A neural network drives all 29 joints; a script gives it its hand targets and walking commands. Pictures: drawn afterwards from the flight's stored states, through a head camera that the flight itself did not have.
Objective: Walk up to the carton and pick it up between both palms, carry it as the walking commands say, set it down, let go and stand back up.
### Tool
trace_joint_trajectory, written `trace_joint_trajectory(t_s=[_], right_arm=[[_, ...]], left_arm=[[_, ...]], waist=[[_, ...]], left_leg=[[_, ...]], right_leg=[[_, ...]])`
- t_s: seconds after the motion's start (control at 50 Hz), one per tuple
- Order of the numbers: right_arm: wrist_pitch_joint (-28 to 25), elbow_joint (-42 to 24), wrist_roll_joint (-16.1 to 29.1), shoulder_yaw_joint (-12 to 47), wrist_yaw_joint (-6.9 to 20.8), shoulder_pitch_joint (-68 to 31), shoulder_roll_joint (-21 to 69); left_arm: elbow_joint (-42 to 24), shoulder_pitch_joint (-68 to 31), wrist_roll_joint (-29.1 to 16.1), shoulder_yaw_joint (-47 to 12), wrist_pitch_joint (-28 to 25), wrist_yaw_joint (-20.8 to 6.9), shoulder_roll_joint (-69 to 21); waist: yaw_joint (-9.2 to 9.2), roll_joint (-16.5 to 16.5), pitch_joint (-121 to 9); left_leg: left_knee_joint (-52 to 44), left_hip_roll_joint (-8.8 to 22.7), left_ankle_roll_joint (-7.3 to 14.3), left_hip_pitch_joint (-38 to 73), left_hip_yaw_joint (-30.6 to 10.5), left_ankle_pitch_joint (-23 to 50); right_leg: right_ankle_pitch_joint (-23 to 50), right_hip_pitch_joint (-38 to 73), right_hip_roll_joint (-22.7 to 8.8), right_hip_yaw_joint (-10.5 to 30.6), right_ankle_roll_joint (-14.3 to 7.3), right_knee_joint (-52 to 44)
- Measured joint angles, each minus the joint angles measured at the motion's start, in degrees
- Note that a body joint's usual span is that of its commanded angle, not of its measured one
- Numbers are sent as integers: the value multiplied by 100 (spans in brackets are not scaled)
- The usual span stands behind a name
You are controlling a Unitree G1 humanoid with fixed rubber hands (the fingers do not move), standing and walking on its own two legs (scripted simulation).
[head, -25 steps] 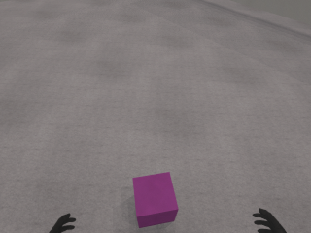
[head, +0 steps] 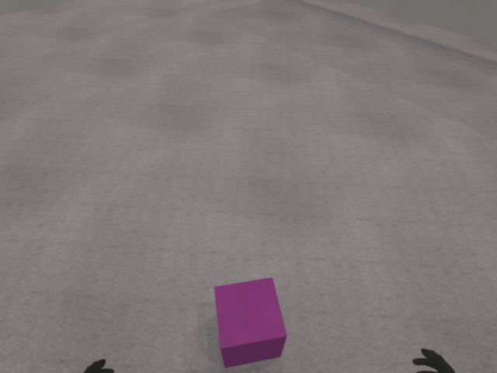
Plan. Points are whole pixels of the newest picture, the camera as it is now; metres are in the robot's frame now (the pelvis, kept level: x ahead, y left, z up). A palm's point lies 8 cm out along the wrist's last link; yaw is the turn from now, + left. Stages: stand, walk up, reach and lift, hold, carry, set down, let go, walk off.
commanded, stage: stand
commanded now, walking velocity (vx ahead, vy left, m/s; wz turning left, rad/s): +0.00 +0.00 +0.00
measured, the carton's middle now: (248, 323) +0.42 +0.02 -0.65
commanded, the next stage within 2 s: none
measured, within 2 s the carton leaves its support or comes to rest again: neither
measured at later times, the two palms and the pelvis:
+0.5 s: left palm out of the picture +0.08 +0.30 -0.11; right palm out of the picture +0.08 -0.31 -0.09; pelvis -0.01 +0.00 +0.00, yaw +0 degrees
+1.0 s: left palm out of the picture +0.07 +0.31 -0.11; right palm out of the picture +0.08 -0.32 -0.09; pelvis -0.02 +0.00 +0.00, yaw +0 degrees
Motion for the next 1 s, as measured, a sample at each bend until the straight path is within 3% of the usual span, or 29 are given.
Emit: trace_joint_trajectory(t_s=[1.0], right_arm=[[-62, 696, 74, 92, 43, -183, -161]], left_arm=[[763, -219, -69, -51, -52, -69, 153]], waist=[[2, 44, 130]], left_leg=[[-358, 32, -35, 87, -53, 326]], right_leg=[[325, 101, -5, -23, -4, -371]])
